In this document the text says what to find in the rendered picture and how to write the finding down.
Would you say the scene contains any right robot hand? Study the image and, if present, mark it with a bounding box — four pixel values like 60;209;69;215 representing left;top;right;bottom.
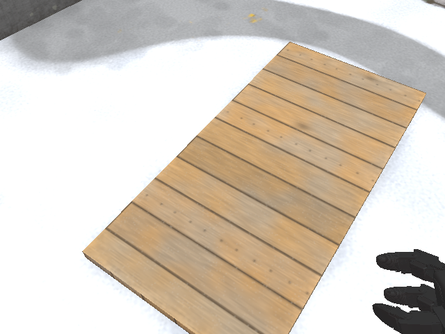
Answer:
372;249;445;334

